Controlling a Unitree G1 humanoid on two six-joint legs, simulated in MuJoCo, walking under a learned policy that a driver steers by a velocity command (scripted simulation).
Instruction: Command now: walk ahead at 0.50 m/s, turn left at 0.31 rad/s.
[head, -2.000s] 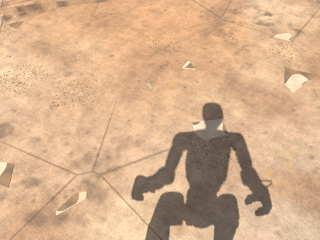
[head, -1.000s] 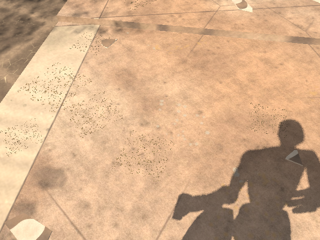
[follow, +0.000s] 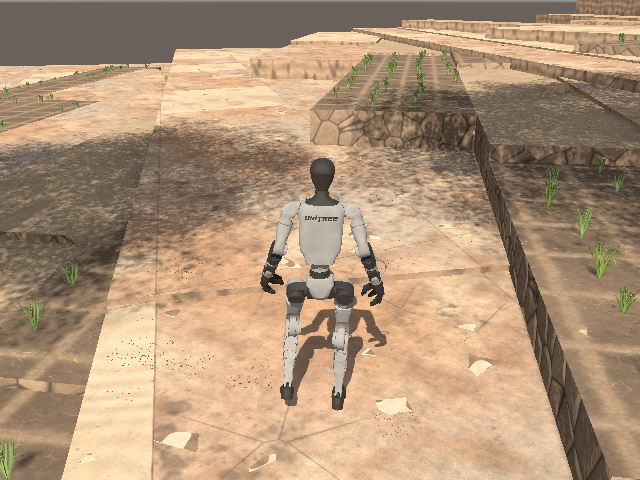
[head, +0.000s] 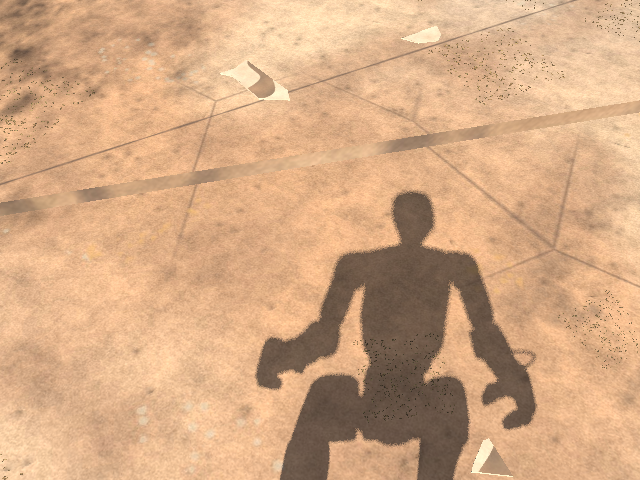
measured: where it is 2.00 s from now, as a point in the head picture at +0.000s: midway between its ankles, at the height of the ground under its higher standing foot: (236, 242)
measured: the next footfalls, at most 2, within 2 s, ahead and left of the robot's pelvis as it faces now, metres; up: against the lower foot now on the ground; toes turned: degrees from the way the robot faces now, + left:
left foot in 0.34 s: +0.33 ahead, +0.17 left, +0.00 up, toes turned +15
right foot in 0.84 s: +0.68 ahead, +0.09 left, +0.00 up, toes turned +29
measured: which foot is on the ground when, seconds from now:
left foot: up 0.00-0.32, down 0.34-0.86, up 0.88-1.00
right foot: down 0.00-0.36, up 0.38-0.82, down 0.84-1.00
